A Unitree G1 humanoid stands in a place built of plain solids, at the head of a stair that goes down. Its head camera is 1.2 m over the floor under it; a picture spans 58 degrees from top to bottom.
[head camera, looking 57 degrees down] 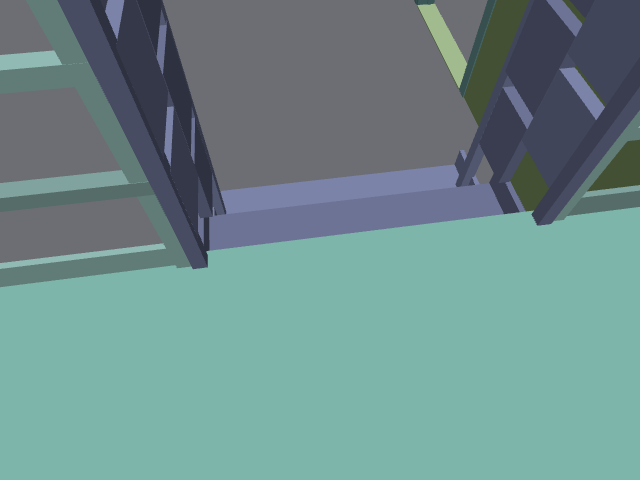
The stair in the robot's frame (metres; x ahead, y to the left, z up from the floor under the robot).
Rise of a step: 0.21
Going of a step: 0.30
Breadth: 1.22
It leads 8 degrees to the left of straight ahead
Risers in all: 3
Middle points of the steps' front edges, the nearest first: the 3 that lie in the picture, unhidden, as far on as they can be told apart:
0.82 -0.18 0.00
1.12 -0.14 -0.21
1.41 -0.09 -0.41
